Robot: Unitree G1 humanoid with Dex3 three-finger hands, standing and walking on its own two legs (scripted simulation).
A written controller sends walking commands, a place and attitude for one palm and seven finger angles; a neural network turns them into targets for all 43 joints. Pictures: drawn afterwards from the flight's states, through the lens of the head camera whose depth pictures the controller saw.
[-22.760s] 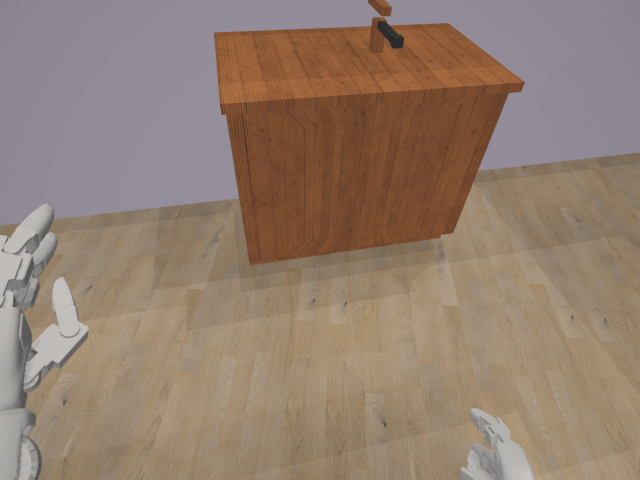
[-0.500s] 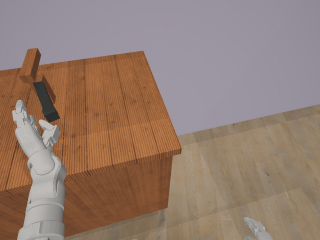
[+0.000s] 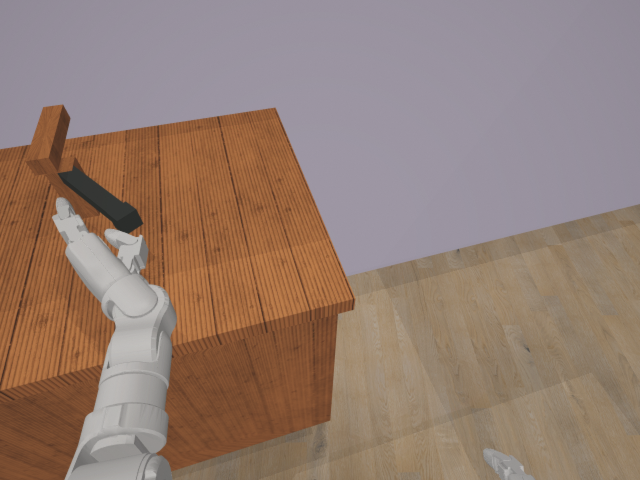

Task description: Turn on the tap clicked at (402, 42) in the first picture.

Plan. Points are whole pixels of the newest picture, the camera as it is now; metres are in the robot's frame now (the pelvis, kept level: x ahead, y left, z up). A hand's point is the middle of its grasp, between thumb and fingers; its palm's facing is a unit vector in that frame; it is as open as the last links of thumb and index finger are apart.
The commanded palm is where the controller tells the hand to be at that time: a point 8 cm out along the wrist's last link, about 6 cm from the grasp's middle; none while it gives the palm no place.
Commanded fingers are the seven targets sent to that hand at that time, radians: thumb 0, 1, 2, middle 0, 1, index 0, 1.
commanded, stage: push the lever round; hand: left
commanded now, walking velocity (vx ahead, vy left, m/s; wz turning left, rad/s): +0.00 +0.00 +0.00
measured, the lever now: (125, 218) +0.42 +0.28 +0.10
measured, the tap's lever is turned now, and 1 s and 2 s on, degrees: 35 60 85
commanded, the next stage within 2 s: lift the hand up off the lever in 1.26 s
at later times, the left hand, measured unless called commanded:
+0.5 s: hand (162, 226) +0.41 +0.23 +0.10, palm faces +0.82 -0.57 -0.05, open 7.7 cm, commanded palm +0.36 +0.24 +0.10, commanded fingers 0.00 0.90 0.90 -0.15 -0.15 -0.15 -0.15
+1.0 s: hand (180, 206) +0.45 +0.22 +0.09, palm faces +0.84 -0.54 -0.09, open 7.7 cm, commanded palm +0.40 +0.23 +0.10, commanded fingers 0.00 0.90 0.90 -0.15 -0.15 -0.15 -0.15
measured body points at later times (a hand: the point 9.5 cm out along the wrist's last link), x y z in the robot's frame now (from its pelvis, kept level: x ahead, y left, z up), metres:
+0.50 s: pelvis +0.00 +0.00 +0.00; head +0.02 -0.01 +0.45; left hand +0.36 +0.26 +0.10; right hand +0.11 -0.25 -0.13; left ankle +0.04 +0.13 -0.71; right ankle -0.03 -0.11 -0.71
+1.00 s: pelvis +0.00 -0.01 -0.01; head +0.04 -0.01 +0.44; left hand +0.40 +0.24 +0.10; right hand +0.07 -0.26 -0.14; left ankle +0.04 +0.13 -0.71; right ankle -0.03 -0.11 -0.71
